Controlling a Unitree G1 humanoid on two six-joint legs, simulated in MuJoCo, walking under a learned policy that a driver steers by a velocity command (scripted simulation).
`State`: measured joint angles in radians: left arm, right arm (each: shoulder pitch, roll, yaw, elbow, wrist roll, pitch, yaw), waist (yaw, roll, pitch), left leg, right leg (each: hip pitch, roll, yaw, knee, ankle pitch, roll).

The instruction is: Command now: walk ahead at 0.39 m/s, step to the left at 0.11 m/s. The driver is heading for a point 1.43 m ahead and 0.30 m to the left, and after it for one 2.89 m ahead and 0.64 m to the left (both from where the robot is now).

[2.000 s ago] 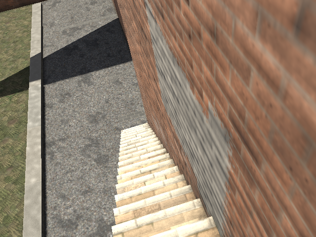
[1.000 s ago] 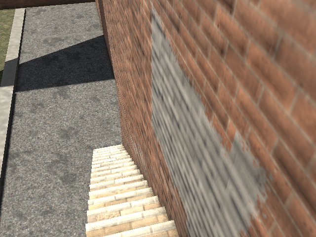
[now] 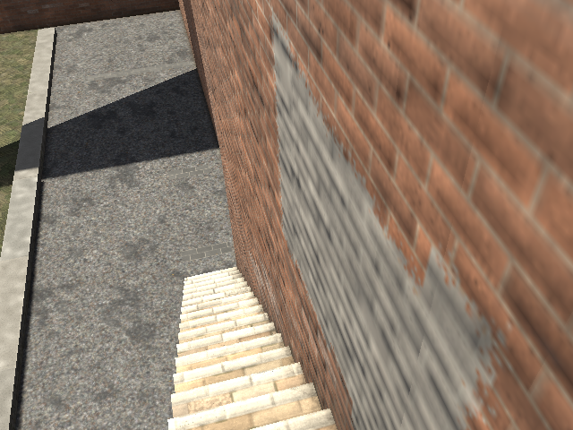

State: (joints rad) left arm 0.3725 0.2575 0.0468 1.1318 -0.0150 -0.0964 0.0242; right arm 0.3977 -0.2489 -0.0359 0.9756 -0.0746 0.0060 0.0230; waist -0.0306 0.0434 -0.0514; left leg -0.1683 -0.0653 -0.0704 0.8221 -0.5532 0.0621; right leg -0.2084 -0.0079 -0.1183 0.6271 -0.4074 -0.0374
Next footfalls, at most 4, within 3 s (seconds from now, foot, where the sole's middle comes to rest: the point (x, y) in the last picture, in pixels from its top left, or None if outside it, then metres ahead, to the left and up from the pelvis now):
0.36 left None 0.16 0.13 -0.96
0.80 right None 0.46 -0.09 -1.17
1.26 left None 0.50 0.34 -1.20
1.40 right None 0.53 0.05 -1.17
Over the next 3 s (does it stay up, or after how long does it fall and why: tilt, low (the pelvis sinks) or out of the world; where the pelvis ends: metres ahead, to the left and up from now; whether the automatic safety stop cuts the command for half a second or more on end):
stays up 1.44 0.36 -1.34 its command is cut before an obstacle after 0.0 s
